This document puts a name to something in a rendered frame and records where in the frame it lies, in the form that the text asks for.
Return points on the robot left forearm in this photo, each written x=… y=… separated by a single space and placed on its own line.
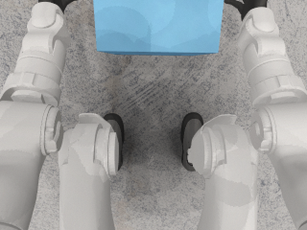
x=40 y=64

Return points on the left robot shin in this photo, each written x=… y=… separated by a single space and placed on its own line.
x=84 y=118

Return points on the robot left hand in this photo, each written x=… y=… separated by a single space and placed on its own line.
x=61 y=3

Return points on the left robot upper arm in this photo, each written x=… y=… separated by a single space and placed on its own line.
x=28 y=133

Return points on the right robot upper arm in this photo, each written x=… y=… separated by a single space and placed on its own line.
x=280 y=131

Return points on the robot right foot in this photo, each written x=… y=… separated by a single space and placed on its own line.
x=191 y=123

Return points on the robot right forearm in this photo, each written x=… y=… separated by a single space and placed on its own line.
x=269 y=70

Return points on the carton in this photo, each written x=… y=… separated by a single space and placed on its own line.
x=158 y=27

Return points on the robot right hand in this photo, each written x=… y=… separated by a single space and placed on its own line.
x=247 y=6

